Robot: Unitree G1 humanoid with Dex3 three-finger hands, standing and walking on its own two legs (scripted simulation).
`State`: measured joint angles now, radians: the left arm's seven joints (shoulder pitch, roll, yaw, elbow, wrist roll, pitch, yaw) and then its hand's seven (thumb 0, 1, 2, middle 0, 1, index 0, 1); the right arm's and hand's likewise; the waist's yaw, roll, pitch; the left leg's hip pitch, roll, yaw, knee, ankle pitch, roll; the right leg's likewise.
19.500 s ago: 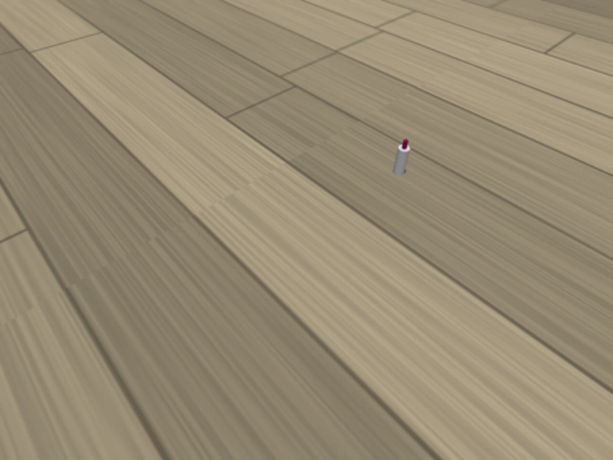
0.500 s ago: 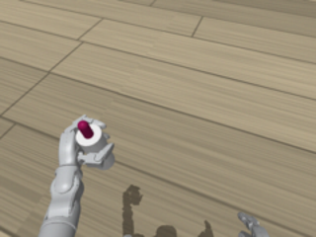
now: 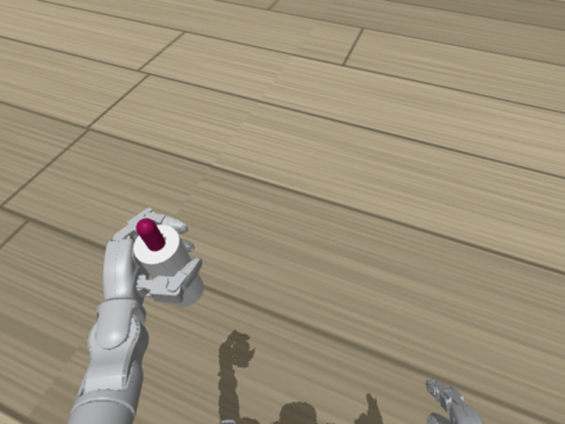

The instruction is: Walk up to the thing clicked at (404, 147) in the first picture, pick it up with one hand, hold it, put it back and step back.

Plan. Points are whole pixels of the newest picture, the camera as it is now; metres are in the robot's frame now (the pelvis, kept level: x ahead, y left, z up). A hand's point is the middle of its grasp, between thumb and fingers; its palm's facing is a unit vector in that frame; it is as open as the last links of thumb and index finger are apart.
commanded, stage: hold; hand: left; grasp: from the side
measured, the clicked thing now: (168, 261) +0.33 +0.17 +0.04
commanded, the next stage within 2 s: crouch in 0.46 s
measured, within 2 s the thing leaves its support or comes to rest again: neither
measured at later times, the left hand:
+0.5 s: hand (173, 259) +0.33 +0.16 +0.05, palm faces +0.13 -0.99 -0.02, open 8.0 cm
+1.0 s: hand (181, 282) +0.34 +0.17 -0.04, palm faces +0.17 -0.99 -0.01, open 8.0 cm
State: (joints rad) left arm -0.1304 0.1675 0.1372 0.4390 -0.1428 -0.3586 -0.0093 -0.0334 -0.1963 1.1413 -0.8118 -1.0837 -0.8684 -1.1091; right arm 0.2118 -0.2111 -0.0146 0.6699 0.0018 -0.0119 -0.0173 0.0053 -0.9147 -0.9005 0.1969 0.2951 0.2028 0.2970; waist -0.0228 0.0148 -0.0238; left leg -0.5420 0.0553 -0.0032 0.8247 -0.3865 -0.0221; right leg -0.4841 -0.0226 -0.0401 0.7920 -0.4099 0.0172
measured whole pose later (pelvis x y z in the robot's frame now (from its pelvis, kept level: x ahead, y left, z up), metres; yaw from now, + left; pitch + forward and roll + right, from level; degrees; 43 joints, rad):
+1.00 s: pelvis -0.01 +0.00 -0.04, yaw +0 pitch +15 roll -1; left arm -0.24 0.18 0.21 0.68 -0.13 -0.56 -0.02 -0.03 -0.19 1.13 -0.81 -1.08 -0.87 -1.10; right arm 0.18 -0.23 -0.04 0.67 -0.03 -0.03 0.02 0.00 -0.89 -0.90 0.20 0.29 0.20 0.30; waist -0.04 -0.01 -0.06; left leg -0.86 0.06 -0.02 1.05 -0.45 -0.03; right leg -0.81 -0.02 -0.04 1.03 -0.49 0.01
